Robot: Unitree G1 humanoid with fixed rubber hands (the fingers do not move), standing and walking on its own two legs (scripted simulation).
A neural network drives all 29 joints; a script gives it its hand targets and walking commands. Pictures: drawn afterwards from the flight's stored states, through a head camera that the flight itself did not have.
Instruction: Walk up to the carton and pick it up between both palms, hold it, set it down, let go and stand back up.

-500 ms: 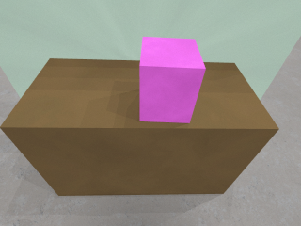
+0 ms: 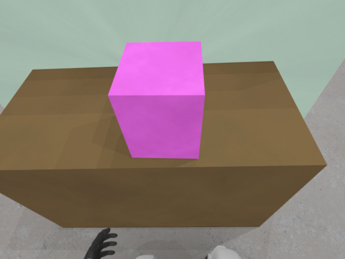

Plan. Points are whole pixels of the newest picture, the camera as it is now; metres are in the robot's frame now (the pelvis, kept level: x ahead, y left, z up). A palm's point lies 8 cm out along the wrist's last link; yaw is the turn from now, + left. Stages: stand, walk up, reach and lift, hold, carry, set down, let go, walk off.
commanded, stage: walk up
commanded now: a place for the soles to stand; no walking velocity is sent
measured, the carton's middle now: (164, 103) +0.51 +0.04 +0.06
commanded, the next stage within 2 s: none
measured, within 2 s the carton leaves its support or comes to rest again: neither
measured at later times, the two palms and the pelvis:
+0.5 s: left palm out of the picture +0.04 +0.24 -0.10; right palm out of the picture +0.09 -0.23 -0.10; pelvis -0.01 +0.00 +0.02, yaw +3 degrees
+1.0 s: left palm out of the picture +0.00 +0.31 -0.11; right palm out of the picture +0.01 -0.24 -0.11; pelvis -0.02 +0.04 +0.01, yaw -1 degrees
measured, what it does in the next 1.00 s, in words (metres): steps on the spot: left foot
